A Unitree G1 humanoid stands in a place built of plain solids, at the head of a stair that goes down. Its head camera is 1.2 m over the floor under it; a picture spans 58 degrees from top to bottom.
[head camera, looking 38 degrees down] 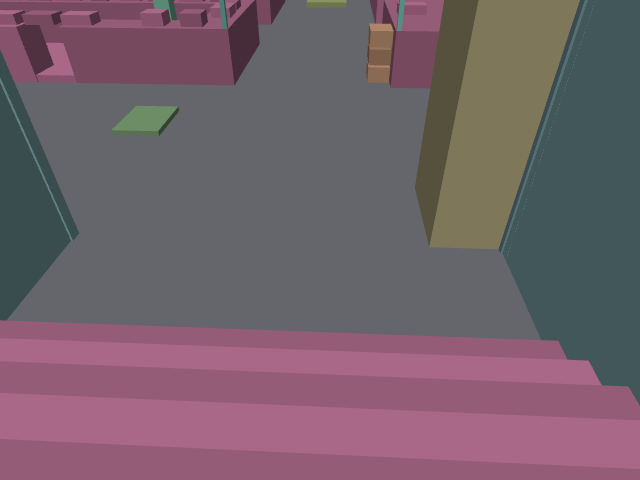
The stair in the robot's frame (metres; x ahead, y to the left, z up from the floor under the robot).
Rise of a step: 0.19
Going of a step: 0.30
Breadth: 4.03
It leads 3 degrees to the right of straight ahead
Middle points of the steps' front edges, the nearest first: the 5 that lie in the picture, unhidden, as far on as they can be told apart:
0.78 0.45 -0.38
1.08 0.44 -0.56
1.38 0.43 -0.75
1.68 0.41 -0.94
1.98 0.40 -1.13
